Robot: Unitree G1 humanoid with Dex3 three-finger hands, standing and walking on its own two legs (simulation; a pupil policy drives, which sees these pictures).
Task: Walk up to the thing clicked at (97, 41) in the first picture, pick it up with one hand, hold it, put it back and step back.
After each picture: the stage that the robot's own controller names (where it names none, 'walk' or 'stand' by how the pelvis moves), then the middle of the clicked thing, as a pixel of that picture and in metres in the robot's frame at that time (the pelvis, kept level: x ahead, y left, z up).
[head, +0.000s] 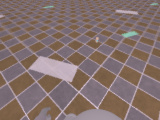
stand; (96, 39) +1.88 -0.17 -0.72
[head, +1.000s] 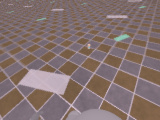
walk; (88, 46) +1.75 +0.17 -0.70
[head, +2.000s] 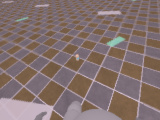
walk; (77, 57) +1.17 +0.35 -0.72
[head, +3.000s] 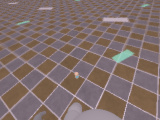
walk; (76, 75) +0.78 +0.27 -0.72
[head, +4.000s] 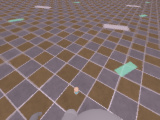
walk; (76, 90) +0.52 +0.15 -0.70
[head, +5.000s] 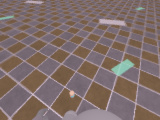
stand; (72, 94) +0.42 +0.19 -0.71
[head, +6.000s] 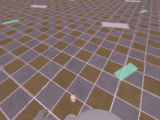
stand; (73, 98) +0.38 +0.18 -0.72
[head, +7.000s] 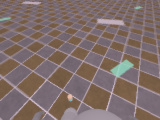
stand; (70, 97) +0.36 +0.21 -0.71
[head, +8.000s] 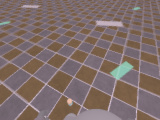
stand; (69, 102) +0.32 +0.22 -0.72
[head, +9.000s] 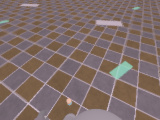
stand; (69, 101) +0.32 +0.22 -0.73
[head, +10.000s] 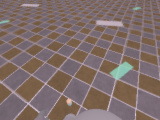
stand; (69, 102) +0.32 +0.22 -0.73
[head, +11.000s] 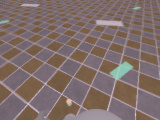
go down; (69, 102) +0.31 +0.22 -0.73
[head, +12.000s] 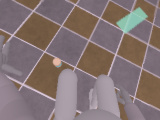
go down; (57, 62) +0.39 +0.26 -0.33
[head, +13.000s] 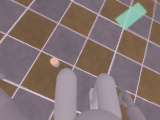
approach; (55, 62) +0.37 +0.28 -0.30
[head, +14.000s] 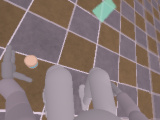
close in; (31, 62) +0.35 +0.31 -0.22
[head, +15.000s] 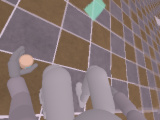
close; (26, 62) +0.35 +0.30 -0.21
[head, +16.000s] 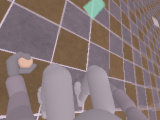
lift; (25, 63) +0.34 +0.30 -0.22
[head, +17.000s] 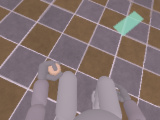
lift; (55, 71) +0.30 +0.24 -0.06
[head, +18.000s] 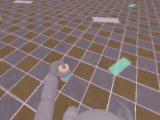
hold; (64, 72) +0.34 +0.17 +0.04
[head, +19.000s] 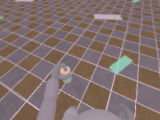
hold; (66, 74) +0.33 +0.17 +0.01
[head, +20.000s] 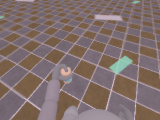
hold; (66, 75) +0.33 +0.17 +0.00
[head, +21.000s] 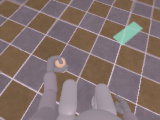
crouch; (61, 65) +0.38 +0.20 -0.09
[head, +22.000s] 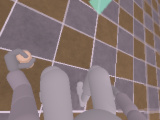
lower; (26, 60) +0.36 +0.30 -0.22
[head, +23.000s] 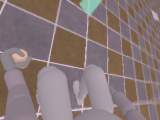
lower; (21, 59) +0.37 +0.31 -0.22
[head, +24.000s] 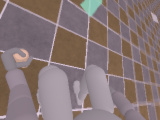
lower; (22, 59) +0.37 +0.31 -0.22
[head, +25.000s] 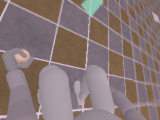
lower; (23, 59) +0.36 +0.31 -0.22
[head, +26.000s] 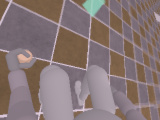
loosen; (26, 59) +0.36 +0.30 -0.22
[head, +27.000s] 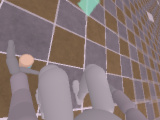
withdraw; (25, 62) +0.35 +0.28 -0.22
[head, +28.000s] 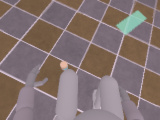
walk; (64, 65) +0.39 +0.24 -0.32
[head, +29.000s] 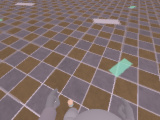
stand; (70, 103) +0.31 +0.18 -0.65
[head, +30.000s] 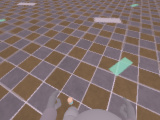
stand; (70, 100) +0.33 +0.20 -0.66
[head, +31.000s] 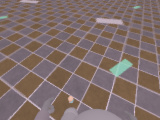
stand; (70, 99) +0.33 +0.19 -0.69
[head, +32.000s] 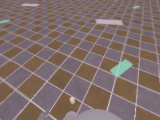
walk; (72, 100) +0.34 +0.19 -0.72
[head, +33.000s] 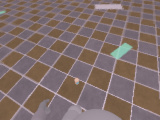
walk; (76, 81) +0.52 +0.18 -0.71
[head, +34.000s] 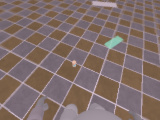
walk; (74, 63) +0.81 +0.21 -0.71
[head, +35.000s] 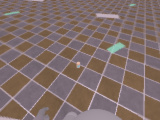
stand; (78, 65) +0.96 +0.19 -0.71
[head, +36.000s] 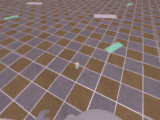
stand; (77, 65) +0.97 +0.22 -0.73
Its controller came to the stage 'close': yes
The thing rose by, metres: 0.70
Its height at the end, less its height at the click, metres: +0.00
